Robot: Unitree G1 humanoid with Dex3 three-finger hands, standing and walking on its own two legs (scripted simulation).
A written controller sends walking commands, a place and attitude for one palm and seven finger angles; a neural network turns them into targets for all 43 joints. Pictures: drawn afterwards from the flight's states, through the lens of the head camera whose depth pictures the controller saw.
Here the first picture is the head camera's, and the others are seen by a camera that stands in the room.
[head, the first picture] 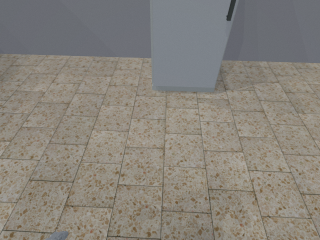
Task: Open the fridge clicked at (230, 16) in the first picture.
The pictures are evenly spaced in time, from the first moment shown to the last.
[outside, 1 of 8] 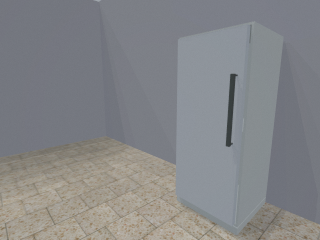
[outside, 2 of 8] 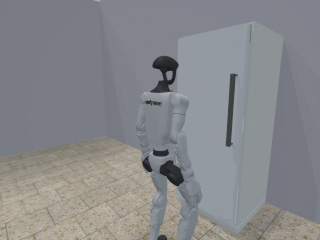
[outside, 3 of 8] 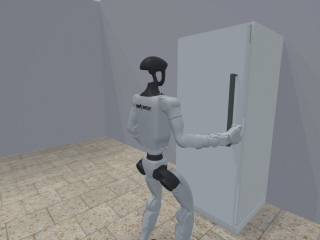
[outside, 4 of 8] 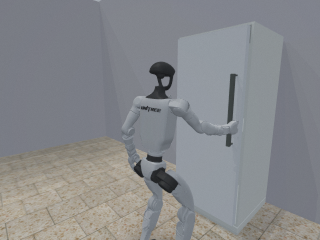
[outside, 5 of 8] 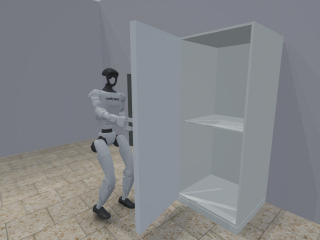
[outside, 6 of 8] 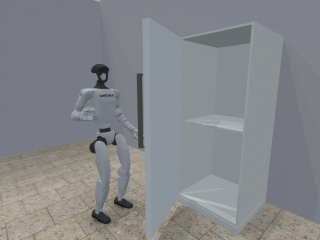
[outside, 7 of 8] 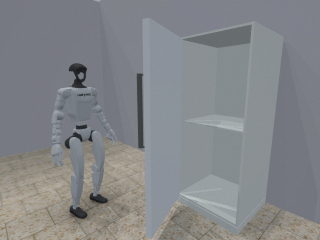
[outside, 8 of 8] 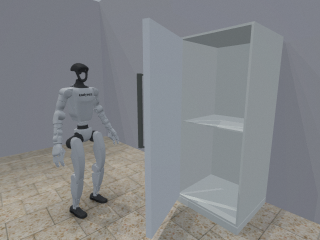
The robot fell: no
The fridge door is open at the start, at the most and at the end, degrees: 0 78 68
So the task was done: yes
